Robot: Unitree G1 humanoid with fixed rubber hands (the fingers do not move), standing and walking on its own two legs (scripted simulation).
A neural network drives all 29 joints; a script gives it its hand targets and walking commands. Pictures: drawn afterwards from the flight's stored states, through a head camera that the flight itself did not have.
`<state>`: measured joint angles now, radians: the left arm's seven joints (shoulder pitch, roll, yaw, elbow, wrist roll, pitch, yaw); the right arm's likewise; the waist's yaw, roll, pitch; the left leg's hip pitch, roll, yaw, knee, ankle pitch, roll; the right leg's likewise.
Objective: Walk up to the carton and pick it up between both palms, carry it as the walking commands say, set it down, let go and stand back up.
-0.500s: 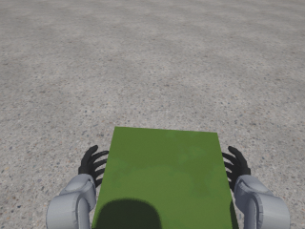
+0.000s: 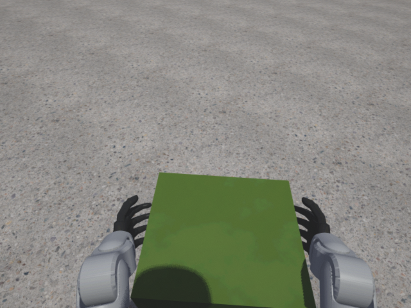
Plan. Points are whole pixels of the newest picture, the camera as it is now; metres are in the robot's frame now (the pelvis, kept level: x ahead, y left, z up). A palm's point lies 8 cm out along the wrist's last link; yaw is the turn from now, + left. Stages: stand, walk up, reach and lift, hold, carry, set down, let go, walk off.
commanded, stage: carry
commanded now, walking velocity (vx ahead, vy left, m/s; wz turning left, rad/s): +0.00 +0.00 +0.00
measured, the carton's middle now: (218, 254) +0.24 +0.00 +0.00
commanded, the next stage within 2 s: hold in 0.58 s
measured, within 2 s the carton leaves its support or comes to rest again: neither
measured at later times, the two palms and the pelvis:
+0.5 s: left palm (128, 236) +0.25 +0.17 +0.05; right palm (313, 240) +0.25 -0.17 +0.05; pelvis +0.00 +0.00 +0.00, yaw +0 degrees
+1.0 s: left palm (129, 251) +0.23 +0.16 +0.03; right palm (309, 243) +0.26 -0.17 +0.03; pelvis -0.01 -0.01 +0.00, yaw +5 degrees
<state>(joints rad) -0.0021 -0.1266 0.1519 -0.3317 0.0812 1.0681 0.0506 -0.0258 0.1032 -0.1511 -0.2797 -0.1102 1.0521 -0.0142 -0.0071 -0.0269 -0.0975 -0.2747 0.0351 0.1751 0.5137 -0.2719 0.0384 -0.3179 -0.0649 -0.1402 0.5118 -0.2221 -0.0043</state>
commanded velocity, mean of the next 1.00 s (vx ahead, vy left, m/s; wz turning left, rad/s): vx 0.00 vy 0.00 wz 0.00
